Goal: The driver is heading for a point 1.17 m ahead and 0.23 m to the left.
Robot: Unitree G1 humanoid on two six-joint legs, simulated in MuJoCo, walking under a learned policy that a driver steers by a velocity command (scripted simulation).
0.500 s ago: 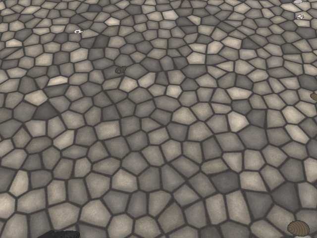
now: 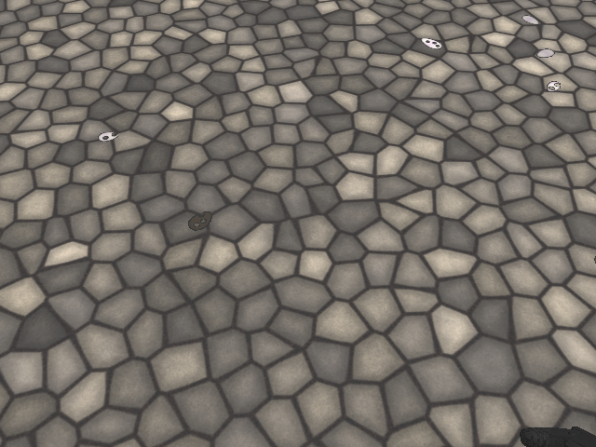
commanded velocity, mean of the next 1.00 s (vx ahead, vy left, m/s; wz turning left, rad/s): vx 0.50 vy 0.00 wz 0.34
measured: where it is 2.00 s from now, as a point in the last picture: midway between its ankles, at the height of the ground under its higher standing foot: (253, 241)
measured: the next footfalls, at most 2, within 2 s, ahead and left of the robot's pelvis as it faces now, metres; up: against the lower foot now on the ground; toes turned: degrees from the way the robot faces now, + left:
right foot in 0.48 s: +0.43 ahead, -0.08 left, +0.00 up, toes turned +17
left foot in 0.96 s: +0.59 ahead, +0.28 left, +0.00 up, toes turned +26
